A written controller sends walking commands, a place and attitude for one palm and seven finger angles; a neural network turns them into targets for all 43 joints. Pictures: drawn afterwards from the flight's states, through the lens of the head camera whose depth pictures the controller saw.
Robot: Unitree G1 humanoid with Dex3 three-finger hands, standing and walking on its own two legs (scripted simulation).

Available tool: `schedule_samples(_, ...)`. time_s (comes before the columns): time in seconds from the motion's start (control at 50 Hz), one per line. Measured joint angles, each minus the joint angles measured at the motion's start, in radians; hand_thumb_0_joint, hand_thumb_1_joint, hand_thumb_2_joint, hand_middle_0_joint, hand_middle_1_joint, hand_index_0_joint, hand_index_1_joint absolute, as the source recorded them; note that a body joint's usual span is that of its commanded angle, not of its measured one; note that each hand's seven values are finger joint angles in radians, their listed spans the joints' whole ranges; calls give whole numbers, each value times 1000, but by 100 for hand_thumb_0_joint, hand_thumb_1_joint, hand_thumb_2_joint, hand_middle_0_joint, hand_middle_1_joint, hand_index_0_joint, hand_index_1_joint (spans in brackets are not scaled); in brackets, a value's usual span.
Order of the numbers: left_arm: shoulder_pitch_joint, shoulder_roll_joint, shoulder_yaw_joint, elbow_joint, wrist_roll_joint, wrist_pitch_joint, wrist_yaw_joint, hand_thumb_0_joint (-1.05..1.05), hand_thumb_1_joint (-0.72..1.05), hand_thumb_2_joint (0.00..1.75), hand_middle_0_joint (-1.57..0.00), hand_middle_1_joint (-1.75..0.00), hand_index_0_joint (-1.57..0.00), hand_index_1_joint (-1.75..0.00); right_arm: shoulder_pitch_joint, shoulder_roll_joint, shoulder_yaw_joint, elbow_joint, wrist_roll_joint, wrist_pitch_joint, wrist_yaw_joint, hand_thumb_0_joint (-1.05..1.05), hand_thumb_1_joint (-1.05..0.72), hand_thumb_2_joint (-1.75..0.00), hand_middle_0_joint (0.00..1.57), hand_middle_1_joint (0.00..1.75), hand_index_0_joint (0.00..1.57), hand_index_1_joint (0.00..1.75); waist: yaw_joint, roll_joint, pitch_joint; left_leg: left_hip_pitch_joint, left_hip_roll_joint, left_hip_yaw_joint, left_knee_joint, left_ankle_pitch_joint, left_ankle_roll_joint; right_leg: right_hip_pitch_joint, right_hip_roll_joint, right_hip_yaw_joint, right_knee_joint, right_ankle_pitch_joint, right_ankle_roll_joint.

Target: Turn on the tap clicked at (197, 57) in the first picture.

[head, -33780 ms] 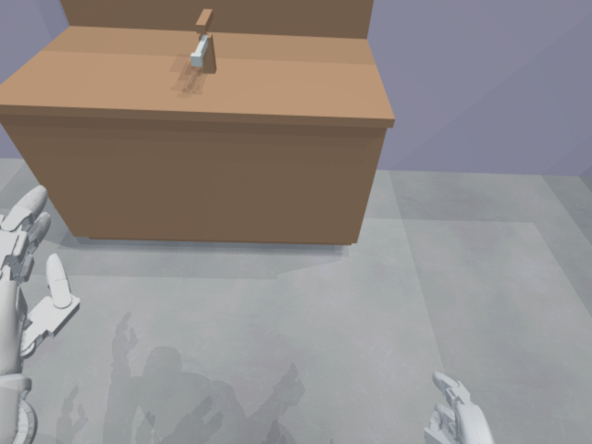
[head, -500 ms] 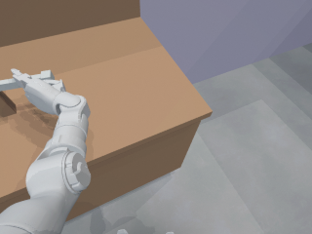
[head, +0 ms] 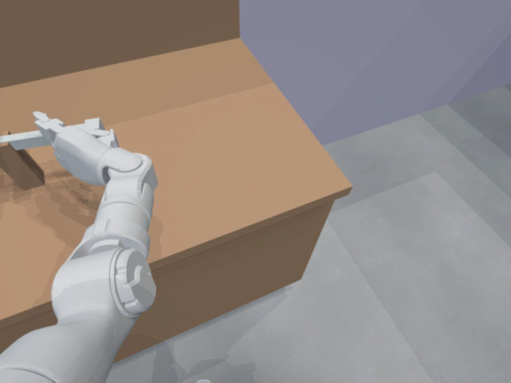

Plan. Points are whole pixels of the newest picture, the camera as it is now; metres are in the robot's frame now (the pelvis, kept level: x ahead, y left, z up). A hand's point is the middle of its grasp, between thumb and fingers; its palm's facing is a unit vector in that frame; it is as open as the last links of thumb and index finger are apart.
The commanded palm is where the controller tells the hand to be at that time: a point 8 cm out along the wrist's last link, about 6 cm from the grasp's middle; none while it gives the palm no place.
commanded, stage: lift the hand up off the lever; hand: left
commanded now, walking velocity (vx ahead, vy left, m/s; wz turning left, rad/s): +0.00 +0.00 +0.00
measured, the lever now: (95, 129) +0.55 +0.24 +0.07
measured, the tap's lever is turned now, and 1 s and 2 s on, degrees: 81 81 81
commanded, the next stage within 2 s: draw the hand back beside the body in 1.48 s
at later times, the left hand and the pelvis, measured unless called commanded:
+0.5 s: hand (99, 131) +0.49 +0.20 +0.12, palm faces +0.82 -0.56 -0.14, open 7.8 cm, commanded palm +0.44 +0.21 +0.13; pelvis +0.01 -0.01 +0.01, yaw +0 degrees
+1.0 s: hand (100, 129) +0.48 +0.19 +0.14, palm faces +0.81 -0.58 -0.13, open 7.8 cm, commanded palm +0.42 +0.20 +0.14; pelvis +0.00 -0.01 +0.01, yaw +1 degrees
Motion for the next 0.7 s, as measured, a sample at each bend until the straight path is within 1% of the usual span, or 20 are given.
schedule_samples(0.06,-5,6,-6,6,5,10,0,2,90,90,-16,-16,-15,-15,7,-2,0,4,1,1,-1,0,-91,-90,20,30,20,30,-1,4,3,2,0,2,-2,1,0,1,0,2,-1,1,-1)
schedule_samples(0.18,-20,16,19,15,-7,25,-3,2,90,90,-16,-16,-15,-15,24,1,4,13,5,-1,-7,0,-91,-90,20,30,20,30,-6,-2,5,12,3,4,-16,8,-2,8,2,5,-13,8,-1)
schedule_samples(0.28,-13,34,33,-1,4,32,-5,2,90,90,-16,-16,-15,-15,35,-4,2,11,4,-3,-8,0,-91,-90,20,30,20,30,-11,1,6,18,7,6,-24,9,-4,14,7,9,-22,13,-3)
schedule_samples(0.4,25,34,23,-48,-13,39,-26,2,90,90,-16,-16,-15,-15,47,-9,-2,10,12,0,-10,0,-91,-90,20,30,20,30,-1,1,6,50,8,9,-44,12,-5,45,9,14,-43,17,-3)
schedule_samples(0.48,61,18,7,-81,-31,53,-40,2,90,90,-16,-16,-15,-15,47,-13,-5,9,19,2,-10,0,-91,-90,20,30,20,30,9,2,5,82,6,6,-62,15,-5,78,8,13,-62,20,-3)
schedule_samples(0.56,74,-2,-17,-92,-40,67,-41,2,90,90,-16,-15,-15,-15,29,-16,-6,15,22,-3,-13,0,-91,-90,20,30,20,30,17,1,9,103,2,0,-71,18,-5,103,5,8,-73,21,-2)
schedule_samples(0.64,73,-21,-14,-111,-44,69,-40,2,90,90,-16,-15,-15,-15,3,-13,-4,14,22,-8,-17,0,-91,-90,20,30,20,30,24,-6,11,113,0,0,-78,24,-6,111,3,8,-76,24,-3)
schedule_samples(0.7,68,-20,-13,-114,-39,77,-38,2,90,90,-16,-16,-15,-15,-16,-10,-4,7,22,-9,-21,0,-91,-90,20,30,20,30,25,-7,12,115,-1,0,-81,28,-6,112,1,7,-75,26,-4)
